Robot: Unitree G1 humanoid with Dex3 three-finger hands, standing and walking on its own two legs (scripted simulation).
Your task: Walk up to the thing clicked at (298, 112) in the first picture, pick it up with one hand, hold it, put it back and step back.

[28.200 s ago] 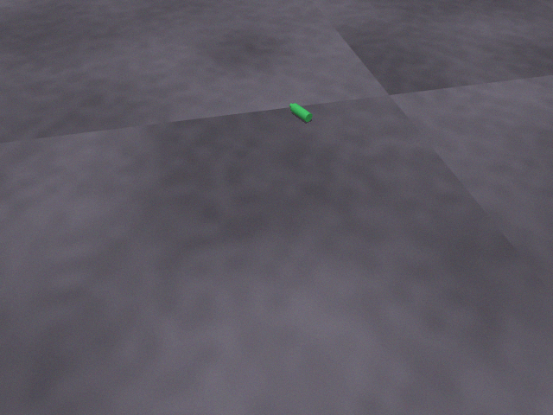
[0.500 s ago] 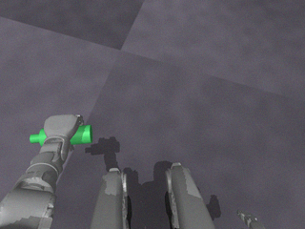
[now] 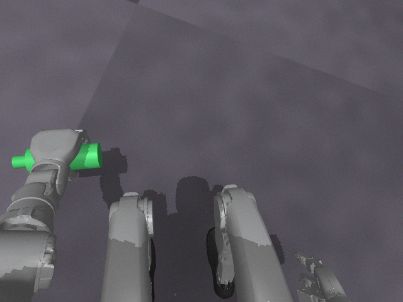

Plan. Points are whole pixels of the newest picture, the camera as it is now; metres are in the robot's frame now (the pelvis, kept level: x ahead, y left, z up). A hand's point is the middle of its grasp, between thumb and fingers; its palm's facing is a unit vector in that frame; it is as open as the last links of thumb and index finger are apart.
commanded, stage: crouch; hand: left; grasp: from above
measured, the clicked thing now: (58, 158) +0.40 +0.29 -0.19
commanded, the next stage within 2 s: lower in 0.56 s
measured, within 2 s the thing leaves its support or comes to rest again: neither
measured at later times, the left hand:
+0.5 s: hand (75, 165) +0.40 +0.27 -0.24, palm faces -0.46 -0.04 -0.88, open 8.7 cm
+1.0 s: hand (82, 168) +0.40 +0.27 -0.29, palm faces -0.47 -0.06 -0.88, open 8.7 cm
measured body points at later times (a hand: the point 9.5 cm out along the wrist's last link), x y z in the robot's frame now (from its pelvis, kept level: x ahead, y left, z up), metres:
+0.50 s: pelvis -0.01 +0.00 -0.06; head +0.22 +0.04 +0.32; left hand +0.42 +0.27 -0.19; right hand +0.06 -0.27 -0.19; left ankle +0.07 +0.12 -0.40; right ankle +0.08 -0.12 -0.40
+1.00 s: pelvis -0.01 +0.00 -0.10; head +0.23 +0.05 +0.28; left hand +0.42 +0.27 -0.24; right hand +0.06 -0.28 -0.22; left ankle +0.07 +0.12 -0.40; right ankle +0.08 -0.12 -0.40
